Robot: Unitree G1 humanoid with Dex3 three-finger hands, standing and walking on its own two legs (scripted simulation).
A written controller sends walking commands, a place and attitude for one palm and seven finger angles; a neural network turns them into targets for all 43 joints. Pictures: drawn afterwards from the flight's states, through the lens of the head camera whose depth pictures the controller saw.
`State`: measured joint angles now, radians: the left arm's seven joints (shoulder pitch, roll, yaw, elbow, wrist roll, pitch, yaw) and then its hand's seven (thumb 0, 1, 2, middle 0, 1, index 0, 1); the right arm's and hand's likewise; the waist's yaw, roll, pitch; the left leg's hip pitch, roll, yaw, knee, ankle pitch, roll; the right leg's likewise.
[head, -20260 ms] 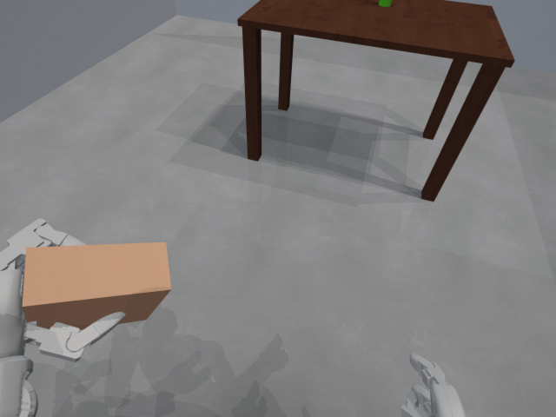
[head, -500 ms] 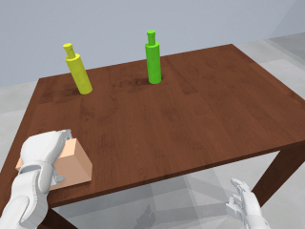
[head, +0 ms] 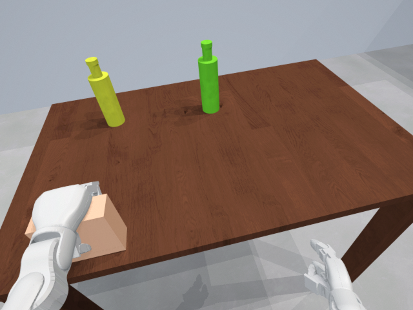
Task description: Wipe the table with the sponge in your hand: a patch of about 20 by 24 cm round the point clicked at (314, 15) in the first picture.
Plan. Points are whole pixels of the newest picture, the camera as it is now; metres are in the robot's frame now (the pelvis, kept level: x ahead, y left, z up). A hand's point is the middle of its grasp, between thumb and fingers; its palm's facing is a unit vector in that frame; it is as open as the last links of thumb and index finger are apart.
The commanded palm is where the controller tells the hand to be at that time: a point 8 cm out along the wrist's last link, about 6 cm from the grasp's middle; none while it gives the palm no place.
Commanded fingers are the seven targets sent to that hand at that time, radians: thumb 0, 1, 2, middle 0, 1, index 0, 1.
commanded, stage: lower the sponge onto the table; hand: left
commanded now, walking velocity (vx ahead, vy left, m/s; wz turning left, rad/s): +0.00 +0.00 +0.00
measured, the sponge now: (87, 235) +0.22 +0.30 +0.02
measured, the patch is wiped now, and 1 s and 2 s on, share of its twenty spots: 0.00 0.20 0.25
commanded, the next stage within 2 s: wipe forward along the first lane in 0.10 s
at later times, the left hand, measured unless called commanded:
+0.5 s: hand (79, 210) +0.25 +0.31 +0.07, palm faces -0.05 -0.03 -1.00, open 9.7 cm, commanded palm +0.23 +0.31 +0.11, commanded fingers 0.00 0.10 1.30 -1.20 -1.60 -1.20 -1.60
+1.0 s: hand (82, 192) +0.29 +0.33 +0.07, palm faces -0.09 +0.00 -1.00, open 9.7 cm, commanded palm +0.28 +0.32 +0.10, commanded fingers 0.00 0.10 1.30 -1.20 -1.60 -1.20 -1.60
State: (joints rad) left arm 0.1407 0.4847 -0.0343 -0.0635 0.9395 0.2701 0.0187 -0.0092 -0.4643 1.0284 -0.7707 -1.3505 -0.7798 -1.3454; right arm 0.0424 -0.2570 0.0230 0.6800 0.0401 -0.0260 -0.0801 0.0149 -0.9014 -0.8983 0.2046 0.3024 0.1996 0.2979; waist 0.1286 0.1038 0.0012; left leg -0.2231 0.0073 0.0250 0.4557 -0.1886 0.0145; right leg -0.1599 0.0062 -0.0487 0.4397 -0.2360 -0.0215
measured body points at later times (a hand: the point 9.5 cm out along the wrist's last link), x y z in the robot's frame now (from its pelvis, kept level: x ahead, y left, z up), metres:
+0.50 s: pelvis -0.01 -0.01 +0.00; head -0.01 -0.05 +0.44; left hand +0.24 +0.30 +0.12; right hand +0.22 -0.23 -0.10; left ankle +0.04 +0.11 -0.74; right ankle +0.00 -0.11 -0.74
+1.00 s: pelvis -0.02 -0.01 -0.01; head -0.01 -0.05 +0.44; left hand +0.29 +0.32 +0.12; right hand +0.15 -0.26 -0.13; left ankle +0.04 +0.11 -0.74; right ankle +0.00 -0.11 -0.74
